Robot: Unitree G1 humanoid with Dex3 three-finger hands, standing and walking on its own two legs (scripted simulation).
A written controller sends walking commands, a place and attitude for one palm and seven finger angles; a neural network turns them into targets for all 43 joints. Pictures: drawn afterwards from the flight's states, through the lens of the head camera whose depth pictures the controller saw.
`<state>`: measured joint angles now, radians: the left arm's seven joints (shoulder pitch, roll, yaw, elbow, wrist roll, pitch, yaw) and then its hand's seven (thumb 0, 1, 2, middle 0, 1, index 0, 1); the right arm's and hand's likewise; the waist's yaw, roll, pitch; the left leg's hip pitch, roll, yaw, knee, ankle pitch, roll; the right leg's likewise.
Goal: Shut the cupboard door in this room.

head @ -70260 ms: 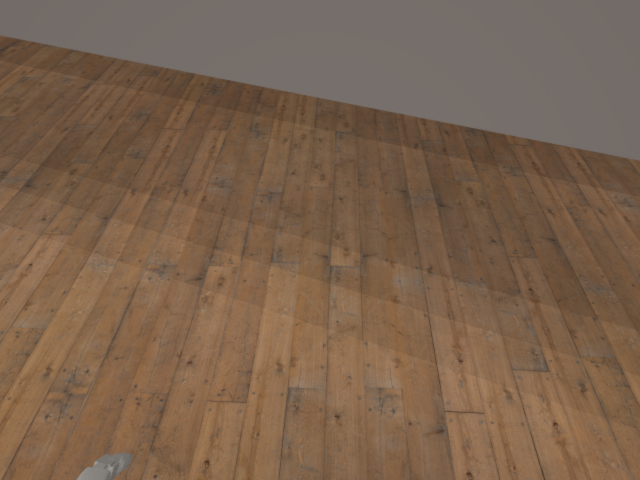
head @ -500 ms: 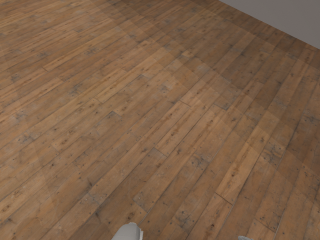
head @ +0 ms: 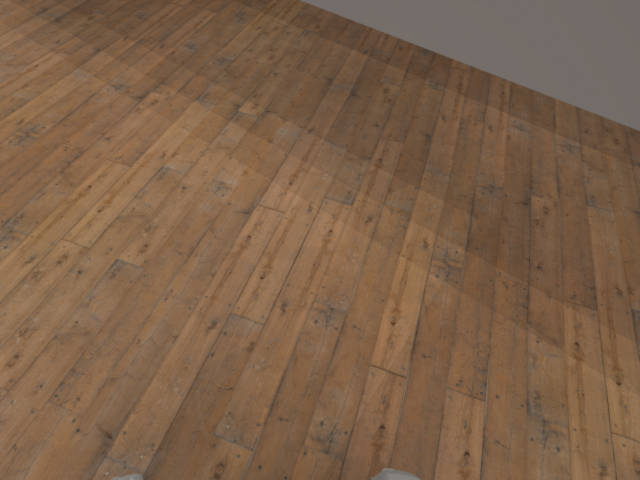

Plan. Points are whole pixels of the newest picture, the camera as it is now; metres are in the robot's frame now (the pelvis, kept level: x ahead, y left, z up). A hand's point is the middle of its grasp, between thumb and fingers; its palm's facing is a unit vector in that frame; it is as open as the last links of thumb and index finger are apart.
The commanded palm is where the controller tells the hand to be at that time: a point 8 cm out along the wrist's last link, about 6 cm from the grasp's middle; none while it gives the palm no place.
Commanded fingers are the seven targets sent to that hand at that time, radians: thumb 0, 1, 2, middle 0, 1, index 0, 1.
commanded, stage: turn to face it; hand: left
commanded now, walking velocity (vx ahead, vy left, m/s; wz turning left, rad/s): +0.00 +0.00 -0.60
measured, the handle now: out of the picture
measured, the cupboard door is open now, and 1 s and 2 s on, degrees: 34 34 34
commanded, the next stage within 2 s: none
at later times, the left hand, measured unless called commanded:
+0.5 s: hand (223, 467) +0.15 +0.14 -0.17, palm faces -0.24 -0.95 -0.20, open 7.3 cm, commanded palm none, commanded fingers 0.00 0.90 0.90 -0.20 -0.30 -0.20 -0.30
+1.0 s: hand (283, 385) +0.27 +0.07 -0.16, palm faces -0.56 -0.78 -0.27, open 7.4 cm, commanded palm none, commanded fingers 0.00 0.90 0.90 -0.20 -0.30 -0.20 -0.30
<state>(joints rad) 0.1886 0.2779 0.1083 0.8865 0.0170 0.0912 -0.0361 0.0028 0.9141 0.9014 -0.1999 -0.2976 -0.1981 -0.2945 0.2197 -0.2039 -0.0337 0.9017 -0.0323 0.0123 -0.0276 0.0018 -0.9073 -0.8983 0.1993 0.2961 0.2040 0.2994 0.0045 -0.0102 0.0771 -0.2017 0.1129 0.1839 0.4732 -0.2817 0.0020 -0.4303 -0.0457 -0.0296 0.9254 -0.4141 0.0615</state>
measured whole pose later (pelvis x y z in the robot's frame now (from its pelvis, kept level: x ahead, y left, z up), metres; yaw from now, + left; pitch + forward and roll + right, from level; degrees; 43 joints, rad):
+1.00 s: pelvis +0.05 -0.04 -0.02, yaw -36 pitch +0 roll +0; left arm 0.15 0.25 0.08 0.87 0.02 0.06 -0.04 0.00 0.91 0.90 -0.20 -0.30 -0.20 -0.29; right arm 0.26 -0.25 -0.06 0.92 -0.02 0.03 -0.01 0.00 -0.91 -0.90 0.20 0.30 0.20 0.30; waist -0.02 0.03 0.08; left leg -0.25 0.18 0.26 0.69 -0.42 -0.05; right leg -0.29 -0.02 -0.08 0.61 -0.30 0.00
